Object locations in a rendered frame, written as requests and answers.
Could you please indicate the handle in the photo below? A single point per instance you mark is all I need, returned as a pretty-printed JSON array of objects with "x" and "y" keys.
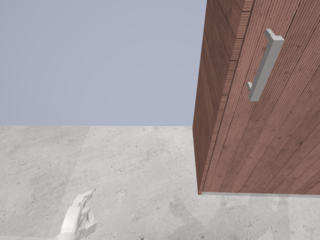
[{"x": 270, "y": 55}]

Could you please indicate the robot left hand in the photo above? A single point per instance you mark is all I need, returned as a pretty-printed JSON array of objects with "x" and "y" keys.
[{"x": 74, "y": 216}]

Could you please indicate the wardrobe door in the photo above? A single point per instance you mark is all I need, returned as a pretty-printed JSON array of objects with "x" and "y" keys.
[{"x": 272, "y": 146}]

